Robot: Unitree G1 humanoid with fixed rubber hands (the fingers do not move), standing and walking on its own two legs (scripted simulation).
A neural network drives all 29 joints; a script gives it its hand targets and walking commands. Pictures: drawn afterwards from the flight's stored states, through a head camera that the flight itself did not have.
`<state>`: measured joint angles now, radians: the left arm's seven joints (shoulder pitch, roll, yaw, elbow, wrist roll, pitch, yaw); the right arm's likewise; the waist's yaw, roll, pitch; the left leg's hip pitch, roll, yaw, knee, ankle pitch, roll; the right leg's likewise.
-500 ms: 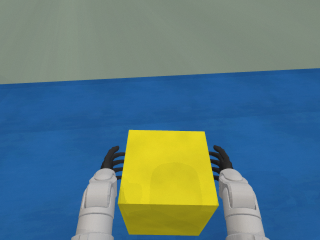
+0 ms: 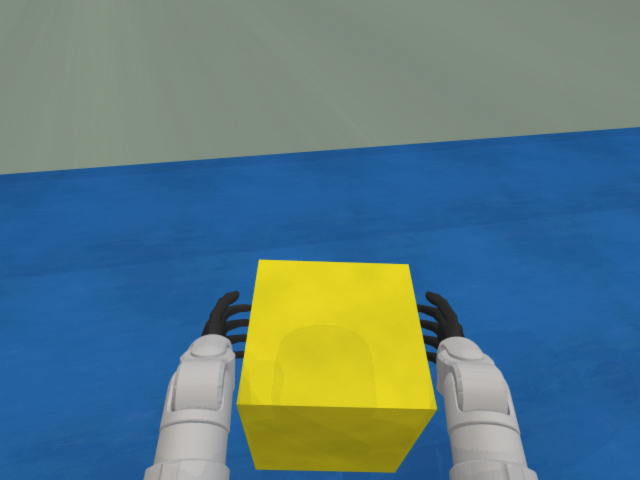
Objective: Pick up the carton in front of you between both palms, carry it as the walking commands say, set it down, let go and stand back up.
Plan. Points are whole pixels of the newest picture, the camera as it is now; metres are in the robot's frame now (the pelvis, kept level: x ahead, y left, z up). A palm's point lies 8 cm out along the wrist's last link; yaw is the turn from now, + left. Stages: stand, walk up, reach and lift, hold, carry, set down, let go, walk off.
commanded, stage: hold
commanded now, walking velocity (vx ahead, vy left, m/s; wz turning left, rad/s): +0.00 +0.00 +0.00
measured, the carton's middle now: (329, 370) +0.30 +0.00 -0.04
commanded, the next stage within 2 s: set down in 0.58 s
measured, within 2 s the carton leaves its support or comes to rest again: neither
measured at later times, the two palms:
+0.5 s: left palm (210, 339) +0.29 +0.16 +0.04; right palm (443, 343) +0.29 -0.14 +0.05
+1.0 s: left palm (222, 341) +0.34 +0.16 -0.03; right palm (420, 342) +0.34 -0.14 -0.02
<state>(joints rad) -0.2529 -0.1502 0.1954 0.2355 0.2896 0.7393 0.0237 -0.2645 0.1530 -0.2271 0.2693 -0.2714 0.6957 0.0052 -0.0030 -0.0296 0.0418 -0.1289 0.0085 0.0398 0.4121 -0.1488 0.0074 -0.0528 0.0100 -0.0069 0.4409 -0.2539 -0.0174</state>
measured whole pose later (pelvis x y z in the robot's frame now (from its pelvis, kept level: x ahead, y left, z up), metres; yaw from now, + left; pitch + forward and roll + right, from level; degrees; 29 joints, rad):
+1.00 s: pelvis -0.01 +0.00 -0.02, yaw -1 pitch +4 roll +0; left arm -0.55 -0.16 0.49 0.54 0.45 0.43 -0.06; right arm -0.55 0.24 -0.53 0.53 -0.45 0.41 0.02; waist 0.01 -0.03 0.10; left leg -0.47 -0.02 -0.03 0.62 -0.22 0.01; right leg -0.40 0.04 0.05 0.65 -0.32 -0.01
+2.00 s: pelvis -0.07 +0.02 -0.27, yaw -5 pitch +45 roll -4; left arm -1.01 0.07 0.38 0.73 0.19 0.26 0.04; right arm -0.99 0.05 -0.46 0.69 -0.14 0.21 -0.11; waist 0.03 -0.04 -0.11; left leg -2.05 -0.09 -0.08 1.71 -0.45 -0.02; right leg -1.96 0.15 0.05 1.74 -0.58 0.05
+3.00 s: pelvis -0.08 +0.01 -0.39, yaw -7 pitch +39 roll -1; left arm -1.32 0.27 0.32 1.00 0.07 0.20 0.02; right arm -1.32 -0.09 -0.32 0.96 -0.03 0.17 -0.20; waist 0.08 -0.07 0.26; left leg -2.28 -0.04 -0.05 2.13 -0.52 -0.04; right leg -2.22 0.21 0.03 2.18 -0.64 0.07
